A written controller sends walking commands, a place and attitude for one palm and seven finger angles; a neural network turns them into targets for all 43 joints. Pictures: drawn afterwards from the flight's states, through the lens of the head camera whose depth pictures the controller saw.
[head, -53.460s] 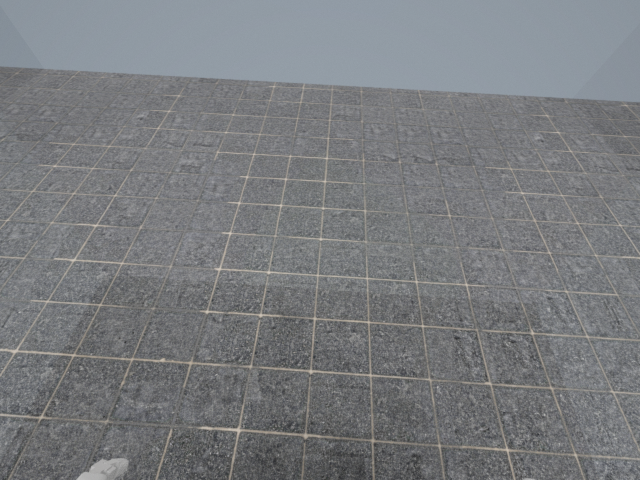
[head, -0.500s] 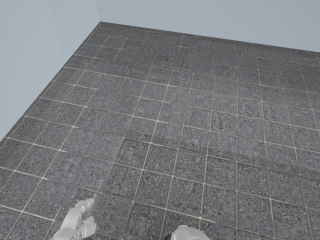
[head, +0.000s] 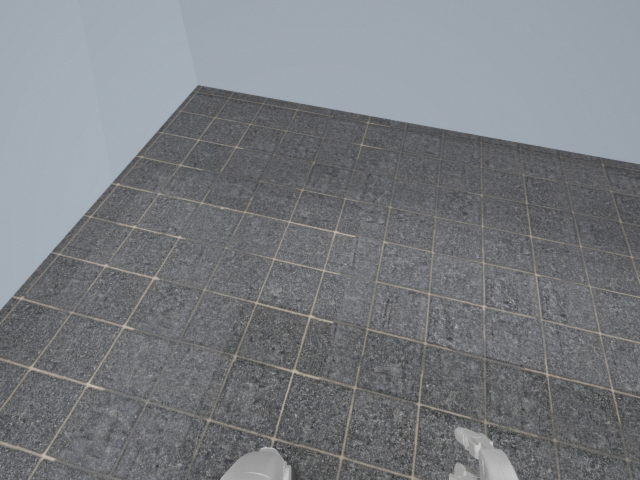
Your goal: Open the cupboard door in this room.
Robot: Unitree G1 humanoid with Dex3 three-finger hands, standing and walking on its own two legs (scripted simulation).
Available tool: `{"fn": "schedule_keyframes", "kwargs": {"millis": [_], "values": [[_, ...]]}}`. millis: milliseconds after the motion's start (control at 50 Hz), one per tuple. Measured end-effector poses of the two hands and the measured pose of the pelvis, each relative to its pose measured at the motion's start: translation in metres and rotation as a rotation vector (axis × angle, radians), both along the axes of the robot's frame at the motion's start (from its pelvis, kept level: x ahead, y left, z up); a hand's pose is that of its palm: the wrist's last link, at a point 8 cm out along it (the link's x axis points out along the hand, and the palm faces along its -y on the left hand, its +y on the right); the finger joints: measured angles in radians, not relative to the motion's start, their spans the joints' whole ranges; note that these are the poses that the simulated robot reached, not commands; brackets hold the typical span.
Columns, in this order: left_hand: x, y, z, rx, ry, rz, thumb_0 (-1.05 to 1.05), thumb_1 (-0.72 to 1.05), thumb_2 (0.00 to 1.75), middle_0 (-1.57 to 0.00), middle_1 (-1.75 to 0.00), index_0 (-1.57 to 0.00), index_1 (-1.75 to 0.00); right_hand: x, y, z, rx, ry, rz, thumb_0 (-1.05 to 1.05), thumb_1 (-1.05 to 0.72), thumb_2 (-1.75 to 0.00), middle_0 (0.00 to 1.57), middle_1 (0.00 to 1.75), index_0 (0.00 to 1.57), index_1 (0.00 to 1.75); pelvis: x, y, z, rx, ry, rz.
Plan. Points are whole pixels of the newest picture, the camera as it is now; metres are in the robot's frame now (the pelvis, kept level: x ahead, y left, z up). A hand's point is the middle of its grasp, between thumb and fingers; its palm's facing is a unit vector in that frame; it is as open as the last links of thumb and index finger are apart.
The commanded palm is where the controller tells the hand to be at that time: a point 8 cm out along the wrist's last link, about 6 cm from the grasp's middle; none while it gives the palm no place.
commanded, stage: walk to a spot facing it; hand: left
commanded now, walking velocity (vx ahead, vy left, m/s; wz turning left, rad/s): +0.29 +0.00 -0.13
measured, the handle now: out of the picture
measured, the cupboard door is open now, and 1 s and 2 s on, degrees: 43 43 43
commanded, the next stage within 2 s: turn to face it in 0.06 s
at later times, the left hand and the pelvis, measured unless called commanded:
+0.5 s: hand (239, 334) +0.34 +0.18 -0.15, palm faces +0.05 -0.97 -0.23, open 7.3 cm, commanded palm none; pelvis +0.20 -0.02 +0.00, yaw +6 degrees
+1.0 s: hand (172, 406) +0.22 +0.26 -0.17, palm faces +0.43 -0.87 -0.25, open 7.3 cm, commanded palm none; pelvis +0.24 +0.02 +0.01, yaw +24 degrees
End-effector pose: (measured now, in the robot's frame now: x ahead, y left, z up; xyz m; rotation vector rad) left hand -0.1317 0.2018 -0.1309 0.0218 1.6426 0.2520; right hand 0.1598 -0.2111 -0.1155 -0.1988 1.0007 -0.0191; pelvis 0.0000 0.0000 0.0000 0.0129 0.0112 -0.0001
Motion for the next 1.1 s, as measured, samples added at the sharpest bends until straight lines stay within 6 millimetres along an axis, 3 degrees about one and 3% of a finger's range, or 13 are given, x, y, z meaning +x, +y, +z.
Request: {"fn": "schedule_keyframes", "kwargs": {"millis": [40,100,260,360,440,500,580,680,760,820,880,960,1100], "values": [[0.016,0.003,-0.008,-0.030,0.035,-0.001,0.00,0.91,0.90,-0.20,-0.30,-0.20,-0.30,0.020,0.005,-0.003,-0.018,-0.030,-0.013,0.00,-0.91,-0.90,0.20,0.30,0.19,0.29,0.025,0.009,-0.008,-0.021,-0.005,-0.014],[0.065,0.014,-0.015,-0.045,0.010,-0.037,0.00,0.91,0.90,-0.20,-0.30,-0.20,-0.30,0.019,0.005,-0.004,-0.036,-0.003,-0.063,0.00,-0.91,-0.90,0.20,0.30,0.20,0.30,0.053,0.016,-0.006,-0.010,-0.025,-0.032],[0.266,0.041,-0.003,-0.002,-0.309,-0.136,0.01,0.92,0.90,-0.20,-0.30,-0.20,-0.30,-0.046,-0.003,0.000,-0.084,0.333,-0.182,0.00,-0.94,-0.90,0.20,0.30,0.20,0.29,0.117,0.021,0.016,-0.026,-0.019,-0.020],[0.368,0.047,0.006,0.050,-0.440,-0.197,0.01,0.93,0.90,-0.20,-0.30,-0.20,-0.30,-0.074,-0.004,0.003,-0.061,0.512,-0.231,0.00,-0.93,-0.90,0.20,0.30,0.19,0.29,0.156,0.008,0.016,-0.028,-0.010,0.026],[0.433,0.037,0.010,0.083,-0.527,-0.216,0.00,0.93,0.90,-0.20,-0.30,-0.20,-0.30,-0.073,-0.010,-0.005,-0.032,0.610,-0.248,0.00,-0.92,-0.90,0.20,0.30,0.20,0.30,0.187,-0.008,0.007,-0.015,-0.001,0.068],[0.461,0.028,0.011,0.106,-0.590,-0.211,0.00,0.92,0.90,-0.20,-0.30,-0.20,-0.30,-0.051,-0.021,-0.016,-0.025,0.628,-0.236,0.00,-0.92,-0.90,0.20,0.30,0.20,0.30,0.201,-0.017,0.000,-0.012,0.002,0.103],[0.461,0.019,0.014,0.104,-0.602,-0.146,0.00,0.91,0.90,-0.20,-0.30,-0.20,-0.30,0.012,-0.035,-0.017,-0.048,0.545,-0.164,0.00,-0.91,-0.90,0.20,0.30,0.20,0.29,0.212,-0.019,0.005,-0.010,-0.010,0.164],[0.431,0.018,0.004,0.070,-0.542,-0.040,0.00,0.91,0.90,-0.20,-0.30,-0.20,-0.30,0.114,-0.040,-0.006,-0.093,0.351,-0.042,0.00,-0.91,-0.90,0.20,0.30,0.19,0.29,0.222,-0.014,0.008,-0.009,-0.007,0.232],[0.400,0.039,-0.012,0.077,-0.506,0.070,-0.01,0.92,0.90,-0.21,-0.30,-0.20,-0.30,0.189,-0.026,0.006,-0.148,0.213,0.075,0.00,-0.92,-0.90,0.20,0.30,0.19,0.29,0.227,-0.002,0.003,-0.024,-0.006,0.289],[0.373,0.061,-0.029,0.087,-0.454,0.136,-0.01,0.92,0.90,-0.21,-0.30,-0.20,-0.30,0.233,-0.011,0.008,-0.188,0.110,0.152,0.00,-0.92,-0.90,0.20,0.30,0.19,0.29,0.231,0.013,-0.010,-0.044,0.002,0.329],[0.349,0.079,-0.031,0.116,-0.378,0.169,-0.01,0.92,0.90,-0.20,-0.30,-0.20,-0.30,0.256,0.004,0.015,-0.204,0.068,0.210,0.00,-0.91,-0.90,0.20,0.30,0.19,0.29,0.233,0.017,-0.009,-0.045,0.011,0.352],[0.331,0.094,-0.014,0.161,-0.345,0.218,0.00,0.92,0.90,-0.20,-0.30,-0.20,-0.30,0.269,0.018,0.022,-0.207,0.081,0.274,0.00,-0.91,-0.90,0.20,0.30,0.19,0.29,0.238,0.018,0.003,-0.052,0.020,0.397],[0.321,0.090,0.012,0.229,-0.339,0.279,0.00,0.91,0.90,-0.20,-0.30,-0.20,-0.30,0.283,0.028,0.011,-0.161,0.146,0.357,0.00,-0.91,-0.90,0.20,0.30,0.20,0.30,0.251,0.009,0.012,-0.047,0.020,0.475]]}}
